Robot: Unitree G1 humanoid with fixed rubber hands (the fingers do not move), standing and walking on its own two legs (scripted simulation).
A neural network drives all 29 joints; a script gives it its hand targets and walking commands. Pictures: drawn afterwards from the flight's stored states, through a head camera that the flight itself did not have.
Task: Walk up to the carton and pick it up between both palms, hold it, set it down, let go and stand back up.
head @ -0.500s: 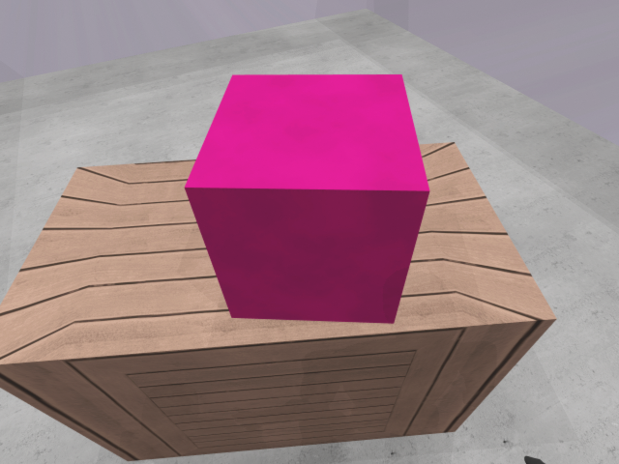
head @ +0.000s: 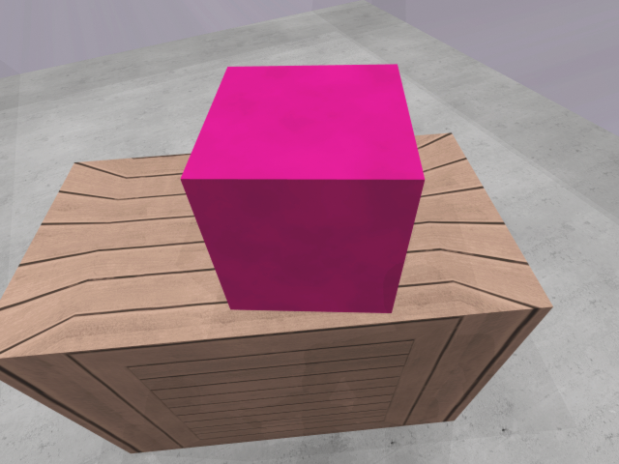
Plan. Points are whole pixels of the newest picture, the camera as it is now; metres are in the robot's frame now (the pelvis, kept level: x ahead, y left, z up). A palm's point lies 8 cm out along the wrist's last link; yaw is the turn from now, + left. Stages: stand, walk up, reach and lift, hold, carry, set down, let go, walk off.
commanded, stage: stand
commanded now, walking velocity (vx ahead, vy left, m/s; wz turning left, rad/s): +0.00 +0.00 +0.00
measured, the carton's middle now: (310, 191) +0.52 +0.01 +0.05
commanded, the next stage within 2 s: none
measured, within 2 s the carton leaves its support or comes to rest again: neither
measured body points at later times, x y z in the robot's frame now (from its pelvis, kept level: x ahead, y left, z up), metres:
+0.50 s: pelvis +0.03 +0.00 +0.00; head +0.04 +0.00 +0.45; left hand +0.11 +0.30 -0.12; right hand +0.09 -0.30 -0.12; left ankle +0.07 +0.12 -0.74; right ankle +0.02 -0.13 -0.74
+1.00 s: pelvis +0.04 +0.01 +0.01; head +0.05 +0.01 +0.45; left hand +0.09 +0.31 -0.13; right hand +0.11 -0.29 -0.13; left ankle +0.07 +0.12 -0.74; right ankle +0.02 -0.13 -0.74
